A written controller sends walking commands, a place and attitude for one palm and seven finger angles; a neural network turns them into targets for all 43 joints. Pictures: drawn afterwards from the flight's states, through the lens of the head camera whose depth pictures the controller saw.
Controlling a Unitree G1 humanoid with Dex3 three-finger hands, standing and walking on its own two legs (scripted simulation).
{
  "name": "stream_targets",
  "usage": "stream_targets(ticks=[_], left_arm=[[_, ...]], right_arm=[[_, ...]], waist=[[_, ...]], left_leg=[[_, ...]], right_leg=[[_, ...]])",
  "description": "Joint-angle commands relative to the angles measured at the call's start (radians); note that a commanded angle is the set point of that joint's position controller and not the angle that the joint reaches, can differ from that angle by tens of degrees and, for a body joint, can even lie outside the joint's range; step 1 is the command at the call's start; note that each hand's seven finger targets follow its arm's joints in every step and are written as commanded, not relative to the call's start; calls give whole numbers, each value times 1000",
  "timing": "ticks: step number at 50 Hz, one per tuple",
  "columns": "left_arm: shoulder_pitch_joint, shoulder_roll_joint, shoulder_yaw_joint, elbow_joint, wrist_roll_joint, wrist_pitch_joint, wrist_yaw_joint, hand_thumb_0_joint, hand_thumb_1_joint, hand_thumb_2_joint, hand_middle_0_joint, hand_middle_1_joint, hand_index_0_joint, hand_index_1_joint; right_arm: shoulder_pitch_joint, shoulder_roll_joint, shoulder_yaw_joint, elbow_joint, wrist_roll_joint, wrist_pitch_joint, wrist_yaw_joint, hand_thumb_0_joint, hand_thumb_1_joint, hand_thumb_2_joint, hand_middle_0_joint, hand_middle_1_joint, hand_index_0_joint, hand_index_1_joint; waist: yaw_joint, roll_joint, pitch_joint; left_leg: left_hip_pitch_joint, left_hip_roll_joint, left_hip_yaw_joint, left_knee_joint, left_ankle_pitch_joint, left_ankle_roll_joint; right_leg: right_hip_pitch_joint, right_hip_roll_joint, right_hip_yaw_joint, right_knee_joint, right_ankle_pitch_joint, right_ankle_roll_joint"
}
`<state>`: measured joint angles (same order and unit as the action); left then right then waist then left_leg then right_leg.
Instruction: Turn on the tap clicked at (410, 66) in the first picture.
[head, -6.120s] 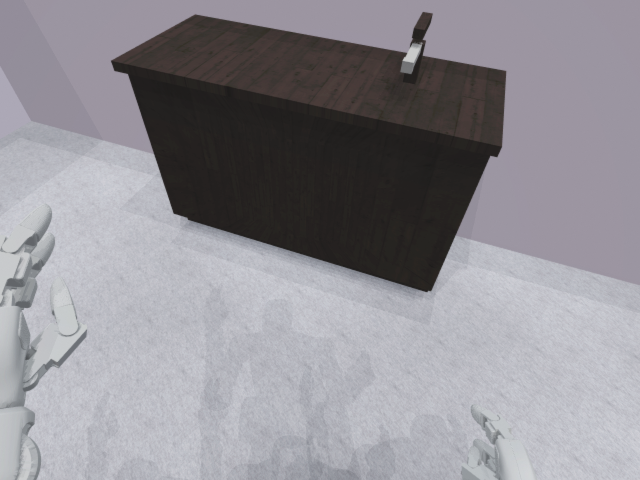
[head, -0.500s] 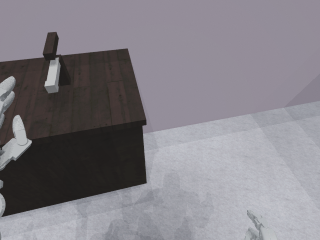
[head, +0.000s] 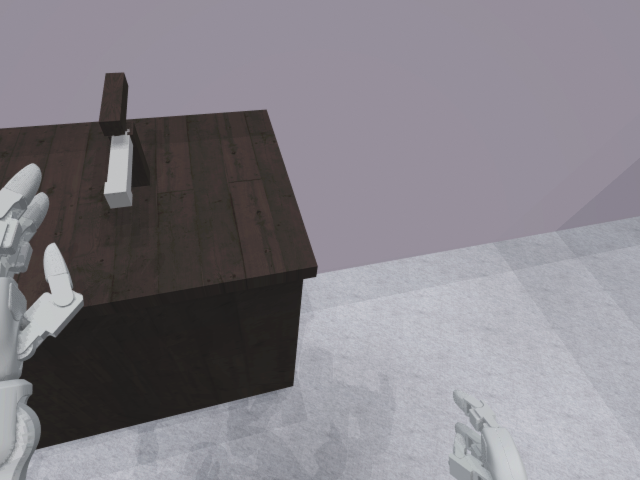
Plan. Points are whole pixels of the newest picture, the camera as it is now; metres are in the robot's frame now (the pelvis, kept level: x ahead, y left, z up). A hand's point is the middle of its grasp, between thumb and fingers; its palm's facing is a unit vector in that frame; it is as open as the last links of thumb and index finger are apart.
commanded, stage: shuffle to correct the standing spot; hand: left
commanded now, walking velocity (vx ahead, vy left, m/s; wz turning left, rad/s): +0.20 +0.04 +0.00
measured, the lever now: (118, 194) +0.44 +0.34 +0.07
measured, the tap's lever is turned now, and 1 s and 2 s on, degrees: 0 0 0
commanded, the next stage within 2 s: come to a stop and stand still in 0.68 s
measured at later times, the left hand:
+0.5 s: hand (82, 240) +0.29 +0.28 +0.16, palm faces +0.38 -0.87 -0.31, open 7.5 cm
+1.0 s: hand (110, 205) +0.33 +0.27 +0.17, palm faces +0.43 -0.85 -0.28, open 7.5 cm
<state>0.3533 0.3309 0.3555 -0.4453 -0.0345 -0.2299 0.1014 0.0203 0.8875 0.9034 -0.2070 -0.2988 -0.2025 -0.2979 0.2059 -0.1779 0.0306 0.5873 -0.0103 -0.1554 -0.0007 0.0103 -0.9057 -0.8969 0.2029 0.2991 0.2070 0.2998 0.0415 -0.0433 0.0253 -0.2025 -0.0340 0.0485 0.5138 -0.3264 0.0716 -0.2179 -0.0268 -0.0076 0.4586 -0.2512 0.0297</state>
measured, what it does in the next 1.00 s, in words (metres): walks ahead: left foot, then right foot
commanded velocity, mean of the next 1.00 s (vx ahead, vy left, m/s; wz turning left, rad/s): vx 0.12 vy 0.00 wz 0.00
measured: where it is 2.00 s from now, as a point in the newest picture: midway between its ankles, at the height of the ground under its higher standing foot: outside the picture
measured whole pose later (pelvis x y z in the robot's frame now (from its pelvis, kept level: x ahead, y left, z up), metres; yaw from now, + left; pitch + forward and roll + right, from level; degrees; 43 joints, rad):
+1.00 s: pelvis +0.11 +0.03 -0.01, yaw -1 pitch -4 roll -1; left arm 0.36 0.31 0.35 -0.52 -0.04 -0.19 0.13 0.02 0.88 0.90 -0.21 -0.30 -0.21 -0.30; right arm 0.14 -0.21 0.00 0.60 0.01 -0.07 0.00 0.01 -0.91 -0.90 0.20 0.30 0.20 0.30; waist 0.05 -0.04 0.10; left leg -0.45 -0.01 -0.04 1.09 -0.46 0.00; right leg -0.30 0.04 -0.12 0.58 -0.22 -0.09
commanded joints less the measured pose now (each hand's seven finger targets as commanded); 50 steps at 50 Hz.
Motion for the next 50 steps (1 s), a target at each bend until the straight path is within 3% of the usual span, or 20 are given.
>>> stream_targets(ticks=[1, 10, 13, 15, 16, 18, 19, 20, 21, 22, 25, 32, 40, 41, 42, 43, 44, 45, 48, 50], left_arm=[[-61, 190, 92, -214, 2, -59, 13, 0, 900, 900, -200, -300, -200, -300], [-37, 204, 123, -248, -19, -53, 12, 0, 900, 900, -200, -300, -200, -300], [1, 213, 135, -236, -27, -55, 25, 0, 900, 900, -200, -300, -200, -300], [6, 216, 145, -246, -26, -72, 38, 0, 900, 900, -200, -300, -200, -300], [7, 210, 147, -237, -23, -77, 44, 0, 900, 900, -200, -300, -200, -300], [-44, 195, 130, -278, -23, -71, 40, 0, 900, 900, -200, -300, -200, -300], [-81, 202, 128, -333, -24, -71, 33, 0, 900, 900, -200, -300, -200, -300], [-139, 201, 102, -421, -11, -84, 32, 0, 900, 900, -200, -300, -200, -300], [-127, 235, 127, -411, 7, -93, 40, 0, 900, 900, -200, -300, -200, -300], [-110, 229, 129, -355, 1, -81, 36, 0, 900, 900, -200, -300, -200, -300], [-88, 224, 121, -376, 4, -65, 32, 0, 900, 900, -200, -300, -200, -300], [189, 211, 178, -265, -14, -44, 9, 0, 900, 900, -200, -300, -200, -300], [1, 238, 157, -252, -14, -15, 16, 0, 900, 900, -200, -300, -200, -300], [-19, 224, 142, -250, -15, -15, 18, 0, 900, 900, -200, -300, -200, -300], [-36, 230, 140, -246, -11, -14, 24, 0, 900, 900, -200, -300, -200, -300], [-57, 229, 129, -255, -15, -16, 29, 0, 900, 900, -200, -300, -200, -300], [-82, 198, 106, -244, -17, -35, 29, 0, 900, 900, -200, -300, -200, -300], [-96, 195, 103, -274, -13, -43, 40, 0, 900, 900, -200, -300, -200, -300], [-87, 204, 93, -359, 5, -52, 56, 0, 900, 900, -200, -300, -200, -300], [-99, 231, 118, -403, 4, -57, 69, 0, 900, 900, -200, -300, -200, -300]], right_arm=[[-61, -153, -70, -153, 9, -27, -14, 0, -900, -900, 200, 300, 200, 300], [-61, -144, -64, -182, 15, 5, -9, 0, -900, -900, 200, 300, 200, 300], [-54, -156, -82, -179, 23, 7, -7, 0, -900, -900, 200, 300, 200, 300], [-71, -147, -80, -172, 27, 6, 1, 0, -900, -900, 200, 300, 200, 300], [-74, -140, -71, -161, 29, 10, 3, 0, -900, -900, 200, 300, 200, 300], [-51, -125, -66, -141, 28, 31, -7, 0, -900, -900, 200, 300, 200, 300], [-66, -141, -68, -142, 23, 30, -22, 0, -900, -900, 200, 300, 200, 300], [-84, -167, -87, -163, 18, 16, -16, 0, -900, -900, 200, 300, 200, 300], [-103, -145, -88, -177, 9, 8, -9, 0, -900, -900, 200, 300, 200, 300], [-82, -144, -83, -157, -3, 7, -4, 0, -900, -900, 200, 300, 200, 300], [-64, -157, -96, -149, 2, 4, 5, 0, -900, -900, 200, 300, 200, 300], [-30, -140, -84, -167, 12, 40, -4, 0, -900, -900, 200, 300, 200, 300], [-55, -142, -73, -173, 18, 30, -47, 0, -900, -900, 200, 300, 200, 300], [-68, -145, -76, -172, 23, 30, -46, 0, -900, -900, 200, 300, 200, 300], [-74, -147, -80, -166, 26, 31, -42, 0, -900, -900, 200, 300, 200, 300], [-89, -156, -90, -180, 23, 18, -35, 0, -900, -900, 200, 300, 200, 300], [-89, -161, -87, -180, 17, 3, -24, 0, -900, -900, 200, 300, 200, 300], [-55, -163, -87, -166, 19, 9, -13, 0, -900, -900, 200, 300, 200, 300], [-105, -123, -52, -148, 18, 34, -6, 0, -900, -900, 200, 300, 200, 300], [-128, -99, -40, -143, 6, 43, -24, 0, -900, -900, 200, 300, 200, 300]], waist=[[-33, 125, -158], [-31, 135, -147], [-10, -61, -201], [13, -136, -162], [9, -122, -112], [-58, -6, -71], [-86, 239, -69], [-82, 507, -101], [-66, 412, -143], [-75, 340, -123], [-67, 159, -97], [-50, 183, -93], [-28, 126, -148], [-12, 100, -169], [-1, -10, -221], [-4, -132, -266], [-17, -96, -205], [-26, -61, -170], [-30, 70, -76], [-22, 61, -98]], left_leg=[[41, 107, -99, -55, 415, -53], [41, 121, -66, 74, 651, -80], [-194, 27, 1, 365, 510, -105], [-439, 2, -27, 457, -12, -92], [-438, 69, -113, 353, -219, -51], [-123, 71, -79, -23, -94, -38], [83, 55, -115, -155, 134, -29], [283, 250, -442, -187, 475, 14], [306, 294, -468, -159, 587, 81], [302, 304, -505, -161, 654, 55], [301, 274, -365, -109, 736, 43], [136, 229, -215, -182, 607, -31], [33, 202, -132, 49, 719, -98], [-66, 172, -109, 178, 670, -114], [-227, 99, -56, 433, 547, -127], [-390, -28, -30, 733, 188, -145], [-437, -27, -119, 840, -165, -103], [-397, 35, -195, 820, -185, -83], [-181, 100, -168, 547, -127, -70], [-35, 62, -70, 325, -51, -65]], right_leg=[[62, 18, -24, 73, 267, -72], [98, 24, -63, 83, 282, -94], [300, -116, 146, 82, 524, -218], [430, -252, 307, 58, 621, -310], [350, -290, 316, 57, 555, -274], [66, -184, 137, 133, 245, -148], [-108, -25, -10, 358, 141, -79], [-392, 84, -82, 607, -235, -26], [-408, 79, 3, 723, -302, -52], [-444, 59, 21, 786, -279, -53], [-517, 37, 5, 800, -167, -53], [-374, 31, -78, 476, 41, -53], [4, 81, -158, 63, 94, -89], [165, 67, -133, -12, 178, -111], [349, -46, 18, -3, 341, -186], [419, -255, 352, -18, 546, -328], [334, -390, 501, -77, 616, -388], [220, -415, 517, -109, 485, -369], [-101, -311, 285, -149, 269, -256], [-169, -230, 135, -160, 83, -199]])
